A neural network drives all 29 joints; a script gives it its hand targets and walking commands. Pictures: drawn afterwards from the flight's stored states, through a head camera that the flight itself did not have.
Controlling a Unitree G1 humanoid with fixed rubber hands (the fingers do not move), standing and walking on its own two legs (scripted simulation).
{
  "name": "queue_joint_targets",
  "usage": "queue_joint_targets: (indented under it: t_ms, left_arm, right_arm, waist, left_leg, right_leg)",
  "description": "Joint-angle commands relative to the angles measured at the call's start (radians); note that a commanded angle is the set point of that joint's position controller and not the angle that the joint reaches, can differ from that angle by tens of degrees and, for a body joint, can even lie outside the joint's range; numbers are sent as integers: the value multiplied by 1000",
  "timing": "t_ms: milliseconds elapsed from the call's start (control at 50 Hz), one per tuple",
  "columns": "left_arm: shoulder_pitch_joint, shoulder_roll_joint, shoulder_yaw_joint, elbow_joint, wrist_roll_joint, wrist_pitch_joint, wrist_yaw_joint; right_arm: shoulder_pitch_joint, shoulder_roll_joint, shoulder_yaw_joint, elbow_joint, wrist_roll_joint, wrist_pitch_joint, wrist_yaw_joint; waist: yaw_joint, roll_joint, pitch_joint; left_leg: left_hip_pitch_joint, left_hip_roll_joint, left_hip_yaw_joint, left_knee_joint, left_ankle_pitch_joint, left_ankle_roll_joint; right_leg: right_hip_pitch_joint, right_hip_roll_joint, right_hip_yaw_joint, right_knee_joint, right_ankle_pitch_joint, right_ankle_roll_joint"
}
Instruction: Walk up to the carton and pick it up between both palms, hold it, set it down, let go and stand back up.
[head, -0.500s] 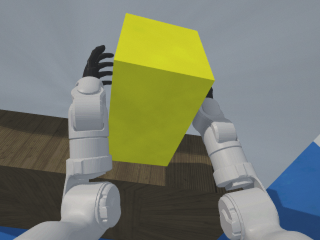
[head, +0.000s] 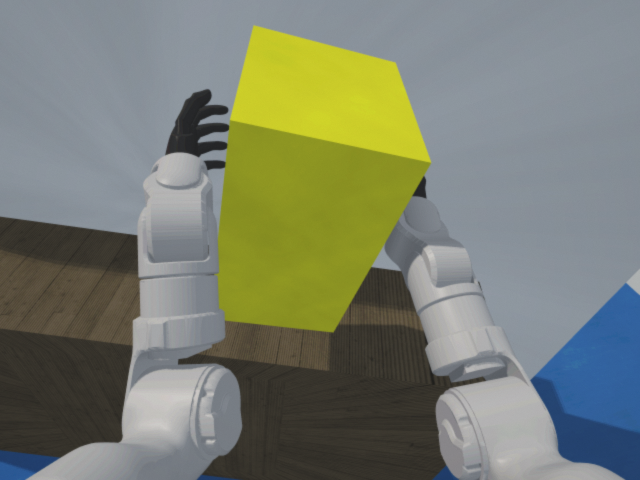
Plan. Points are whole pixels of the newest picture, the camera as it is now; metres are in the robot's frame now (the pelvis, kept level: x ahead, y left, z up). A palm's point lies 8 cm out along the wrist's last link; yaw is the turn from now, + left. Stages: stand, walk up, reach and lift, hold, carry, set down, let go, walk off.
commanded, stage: hold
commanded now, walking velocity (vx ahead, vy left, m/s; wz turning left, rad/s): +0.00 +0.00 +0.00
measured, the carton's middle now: (298, 196) +0.37 +0.02 +0.20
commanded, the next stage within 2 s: none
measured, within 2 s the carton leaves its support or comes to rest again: neither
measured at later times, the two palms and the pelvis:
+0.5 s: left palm (191, 162) +0.36 +0.14 +0.24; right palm (410, 200) +0.36 -0.12 +0.21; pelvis +0.00 +0.00 +0.00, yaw +1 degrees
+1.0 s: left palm (190, 158) +0.36 +0.13 +0.25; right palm (411, 197) +0.36 -0.12 +0.21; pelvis +0.00 +0.00 +0.00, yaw +1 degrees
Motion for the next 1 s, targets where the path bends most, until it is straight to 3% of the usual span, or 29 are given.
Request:
queue_joint_targets:
  t_ms: [0, 320, 340, 600, 980]
  left_arm:
    - [-497, -534, -452, 30, -157, -26, -123]
    - [-505, -527, -446, 36, -157, -30, -123]
    - [-493, -528, -467, 40, -160, -23, -129]
    - [-509, -523, -428, 47, -155, -23, -135]
    - [-519, -523, -426, 53, -155, -22, -144]
  right_arm:
    - [-877, 531, 326, -337, 58, -83, 104]
    - [-884, 542, 329, -333, 55, -84, 102]
    - [-842, 533, 299, -338, 53, -74, 101]
    - [-881, 544, 329, -346, 69, -55, 105]
    - [-881, 549, 326, -345, 78, -45, 97]
  waist:
    - [-14, 103, -384]
    - [-11, 95, -385]
    - [-53, 126, -377]
    - [-11, 90, -383]
    - [-22, 94, -385]
  left_leg:
    - [73, -74, 80, -34, 244, 12]
    - [66, -77, 83, -37, 228, 21]
    - [61, -81, 70, -47, 222, 8]
    - [58, -82, 71, -60, 209, 21]
    - [62, -87, 70, -53, 213, 17]
  right_leg:
    - [56, 67, -49, -22, 139, 38]
    - [60, 63, -45, -21, 147, 43]
    - [78, 60, -48, -22, 151, 47]
    - [74, 69, -47, -23, 139, 44]
    - [76, 66, -46, -23, 168, 50]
